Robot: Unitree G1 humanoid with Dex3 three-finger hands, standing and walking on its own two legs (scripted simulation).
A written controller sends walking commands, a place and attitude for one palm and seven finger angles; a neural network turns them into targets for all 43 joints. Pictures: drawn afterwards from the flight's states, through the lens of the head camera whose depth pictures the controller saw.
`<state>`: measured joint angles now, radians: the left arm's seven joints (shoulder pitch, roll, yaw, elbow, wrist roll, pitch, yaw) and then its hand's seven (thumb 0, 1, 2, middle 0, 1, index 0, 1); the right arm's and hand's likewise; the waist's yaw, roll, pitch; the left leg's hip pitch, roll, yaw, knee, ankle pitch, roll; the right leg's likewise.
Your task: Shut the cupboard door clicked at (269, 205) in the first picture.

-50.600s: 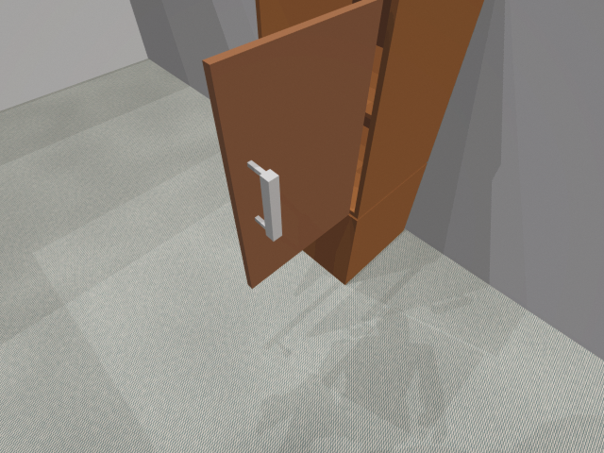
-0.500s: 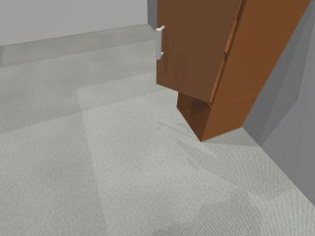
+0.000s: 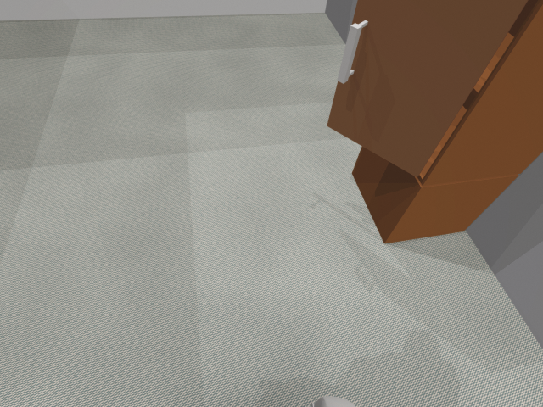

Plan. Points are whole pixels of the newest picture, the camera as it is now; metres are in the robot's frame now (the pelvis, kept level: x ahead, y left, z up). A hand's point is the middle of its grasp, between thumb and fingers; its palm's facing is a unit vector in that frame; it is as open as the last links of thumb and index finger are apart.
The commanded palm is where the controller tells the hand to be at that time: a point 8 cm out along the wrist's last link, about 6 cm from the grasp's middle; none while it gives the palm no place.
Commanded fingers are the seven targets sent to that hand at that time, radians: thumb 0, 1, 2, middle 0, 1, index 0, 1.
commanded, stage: walk to a spot facing it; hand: left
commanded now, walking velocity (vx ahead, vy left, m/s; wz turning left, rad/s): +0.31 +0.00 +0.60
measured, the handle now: (353, 52) +1.04 -0.22 -0.02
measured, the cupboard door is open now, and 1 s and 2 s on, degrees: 38 38 38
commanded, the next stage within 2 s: turn to face it in 0.88 s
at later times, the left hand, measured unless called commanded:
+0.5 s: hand out of the picture +0.10 +0.15 -0.14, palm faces +0.34 -0.91 -0.25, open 7.4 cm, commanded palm none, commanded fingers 0.00 0.90 0.90 -0.20 -0.30 -0.20 -0.30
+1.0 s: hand (95, 375) +0.19 +0.30 -0.17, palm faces +0.64 -0.74 -0.19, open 7.4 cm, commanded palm none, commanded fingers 0.00 0.90 0.90 -0.20 -0.30 -0.20 -0.30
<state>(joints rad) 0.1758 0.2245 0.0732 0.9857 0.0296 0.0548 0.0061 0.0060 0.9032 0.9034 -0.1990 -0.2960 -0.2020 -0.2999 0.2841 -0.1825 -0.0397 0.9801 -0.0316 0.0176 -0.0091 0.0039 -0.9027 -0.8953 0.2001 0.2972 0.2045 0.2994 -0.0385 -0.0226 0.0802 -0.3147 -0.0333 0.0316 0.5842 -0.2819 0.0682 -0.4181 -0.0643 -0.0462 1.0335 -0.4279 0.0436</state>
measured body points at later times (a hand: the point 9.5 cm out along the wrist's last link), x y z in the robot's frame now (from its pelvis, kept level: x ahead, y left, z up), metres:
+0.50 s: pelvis +0.12 -0.05 +0.01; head +0.16 -0.05 +0.46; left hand +0.09 +0.20 -0.12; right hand +0.25 -0.29 -0.14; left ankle +0.08 +0.09 -0.64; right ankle +0.11 -0.17 -0.73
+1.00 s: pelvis +0.27 +0.10 +0.01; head +0.29 +0.16 +0.45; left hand +0.15 +0.34 -0.15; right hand +0.49 -0.03 -0.12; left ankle +0.25 +0.11 -0.73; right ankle +0.40 -0.05 -0.63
